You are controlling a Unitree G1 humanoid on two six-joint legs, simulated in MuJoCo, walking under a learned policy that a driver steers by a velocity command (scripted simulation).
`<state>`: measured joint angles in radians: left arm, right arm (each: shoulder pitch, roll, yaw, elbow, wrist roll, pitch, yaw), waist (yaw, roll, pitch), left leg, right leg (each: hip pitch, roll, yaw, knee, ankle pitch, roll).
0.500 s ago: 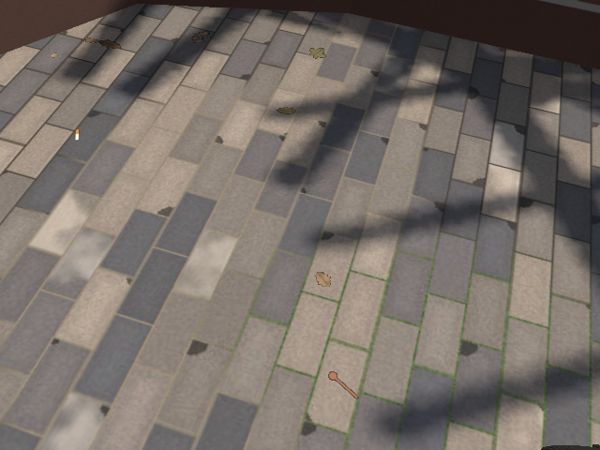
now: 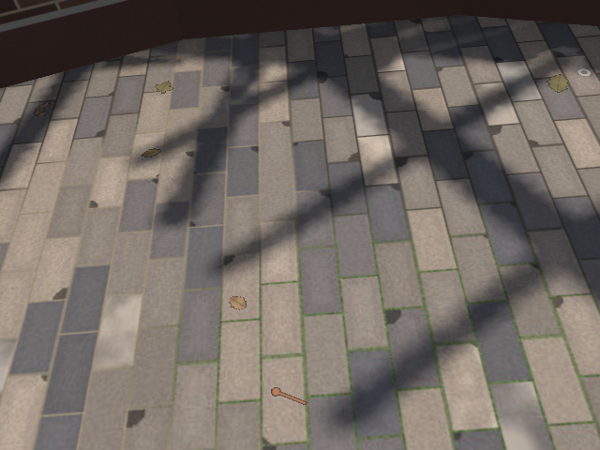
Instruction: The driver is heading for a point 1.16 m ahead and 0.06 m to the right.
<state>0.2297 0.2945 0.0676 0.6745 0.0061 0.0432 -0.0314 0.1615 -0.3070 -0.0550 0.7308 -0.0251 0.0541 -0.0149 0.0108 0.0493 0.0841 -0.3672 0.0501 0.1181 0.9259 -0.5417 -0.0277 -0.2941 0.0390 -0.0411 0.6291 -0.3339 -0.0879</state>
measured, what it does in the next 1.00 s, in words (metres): walks ahead: left foot, then right foot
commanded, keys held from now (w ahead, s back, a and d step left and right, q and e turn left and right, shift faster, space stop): e+shift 0.22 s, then w+e+shift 0.10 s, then w+shift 0.24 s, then w+q+shift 0.44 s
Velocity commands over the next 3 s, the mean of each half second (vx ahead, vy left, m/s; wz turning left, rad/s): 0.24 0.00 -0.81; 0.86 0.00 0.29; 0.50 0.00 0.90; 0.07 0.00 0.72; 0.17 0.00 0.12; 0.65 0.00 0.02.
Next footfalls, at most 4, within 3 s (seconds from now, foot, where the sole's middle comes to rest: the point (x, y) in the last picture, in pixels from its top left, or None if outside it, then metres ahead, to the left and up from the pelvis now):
0.44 left None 0.17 0.09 -0.76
0.86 right None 0.38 -0.26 -0.76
1.28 left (393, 297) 0.80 -0.14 -0.76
1.84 right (441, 254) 0.92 -0.27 -0.76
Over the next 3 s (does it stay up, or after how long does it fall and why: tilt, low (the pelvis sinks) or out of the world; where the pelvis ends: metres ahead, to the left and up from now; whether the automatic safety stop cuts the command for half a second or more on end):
stays up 1.07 -0.11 0.00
